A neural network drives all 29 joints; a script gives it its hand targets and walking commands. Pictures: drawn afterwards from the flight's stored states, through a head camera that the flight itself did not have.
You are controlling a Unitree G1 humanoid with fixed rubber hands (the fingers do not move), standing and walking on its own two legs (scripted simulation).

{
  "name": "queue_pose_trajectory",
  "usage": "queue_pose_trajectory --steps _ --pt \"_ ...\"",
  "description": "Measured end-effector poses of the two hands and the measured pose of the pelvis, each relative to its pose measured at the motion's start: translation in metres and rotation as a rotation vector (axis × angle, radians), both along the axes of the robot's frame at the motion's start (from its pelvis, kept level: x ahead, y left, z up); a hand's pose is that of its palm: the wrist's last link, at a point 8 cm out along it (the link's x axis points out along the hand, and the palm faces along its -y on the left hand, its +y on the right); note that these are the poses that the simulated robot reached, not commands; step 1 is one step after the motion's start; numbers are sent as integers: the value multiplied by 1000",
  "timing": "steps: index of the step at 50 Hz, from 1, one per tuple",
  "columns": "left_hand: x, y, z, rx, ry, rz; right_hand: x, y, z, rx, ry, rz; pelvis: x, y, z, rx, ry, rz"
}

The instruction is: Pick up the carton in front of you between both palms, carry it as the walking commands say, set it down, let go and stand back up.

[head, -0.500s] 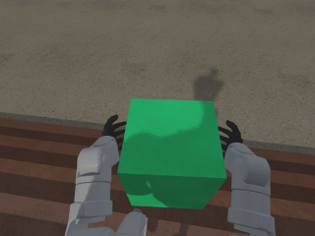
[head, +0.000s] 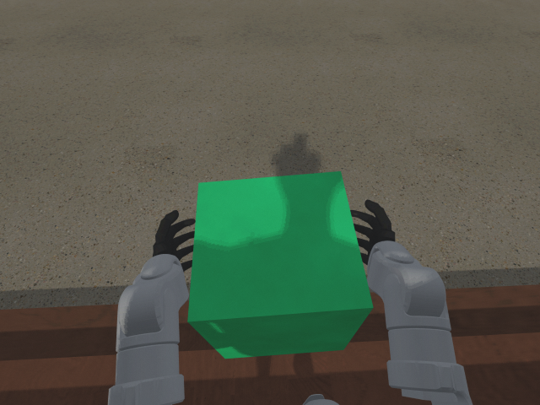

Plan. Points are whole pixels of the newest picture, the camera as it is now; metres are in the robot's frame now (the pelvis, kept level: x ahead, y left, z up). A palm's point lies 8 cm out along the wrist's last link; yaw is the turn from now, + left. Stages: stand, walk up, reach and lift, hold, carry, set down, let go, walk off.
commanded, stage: carry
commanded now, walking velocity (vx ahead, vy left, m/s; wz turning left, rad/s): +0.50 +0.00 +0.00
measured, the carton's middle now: (277, 273) +0.34 -0.03 +0.01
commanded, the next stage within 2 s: none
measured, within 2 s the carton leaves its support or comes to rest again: neither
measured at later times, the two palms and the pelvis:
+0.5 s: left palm (205, 168) +0.71 +0.11 -0.07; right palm (322, 166) +0.70 -0.19 -0.08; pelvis +0.38 -0.03 -0.18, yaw -1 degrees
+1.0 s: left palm (218, 144) +1.06 +0.11 -0.26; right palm (298, 136) +1.09 -0.20 -0.26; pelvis +0.75 -0.07 -0.33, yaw +0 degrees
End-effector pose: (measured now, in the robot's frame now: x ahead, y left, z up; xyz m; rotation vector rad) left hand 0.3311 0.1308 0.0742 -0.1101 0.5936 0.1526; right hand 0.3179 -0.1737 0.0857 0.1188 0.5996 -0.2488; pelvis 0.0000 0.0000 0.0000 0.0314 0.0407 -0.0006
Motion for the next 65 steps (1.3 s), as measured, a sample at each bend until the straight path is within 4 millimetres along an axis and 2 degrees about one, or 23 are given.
queue_pose_trajectory --steps 3,5,8,12,15,18,22,26,29,33,36,39,44,50,54,59,62,65 --pt "50 -4 -14 19 -62 34 63 -5 -19 -5 -64 47 54 -17 -36 -8 -16 -10" --pt "77 -6 -29 19 -71 50 100 -5 -37 -24 -73 77 82 -25 -58 -28 -6 -16" --pt "106 -2 -59 18 -3 84 139 -2 -68 -21 -8 94 120 -36 -72 -40 9 -20" --pt "146 0 -92 3 83 117 183 2 -107 22 77 100 170 -44 -81 -35 15 -12" --pt "188 -1 -104 -5 91 119 220 1 -125 41 85 93 208 -44 -88 -34 21 -15" --pt "239 -3 -112 3 49 103 265 -1 -137 43 42 82 253 -40 -103 -41 19 -24" --pt "317 -6 -128 0 -36 67 333 -5 -151 13 -42 59 324 -33 -142 -53 1 -16" --pt "397 -21 -158 34 -88 -21 392 -20 -174 -12 -89 4 391 -26 -189 -34 -8 -7" --pt "439 -29 -186 47 -25 -27 423 -29 -202 2 -26 -20 431 -23 -204 -16 -2 -1" --pt "486 -36 -222 8 63 -22 470 -35 -233 13 60 -36 486 -26 -214 -20 6 -3" --pt "529 -38 -242 -14 62 -9 520 -37 -245 3 59 -21 528 -33 -226 -18 10 4" --pt "578 -40 -257 -16 20 9 578 -40 -256 -5 16 -2 578 -43 -247 -11 8 7" --pt "661 -37 -282 12 -79 62 685 -37 -290 -30 -86 80 669 -60 -307 -33 -17 -18" --pt "728 -23 -335 2 57 121 771 -23 -347 -7 49 119 754 -72 -329 -48 13 1" --pt "782 -18 -357 -5 88 135 822 -17 -376 26 81 115 805 -69 -338 -52 24 -4" --pt "871 -14 -368 -1 28 112 900 -13 -394 36 21 86 886 -56 -361 -62 23 -17" --pt "935 -10 -378 -1 -37 88 958 -10 -402 10 -44 75 946 -46 -388 -78 14 -16" --pt "1003 -8 -397 4 -88 43 1018 -8 -414 -29 -92 56 1006 -37 -423 -62 12 -16"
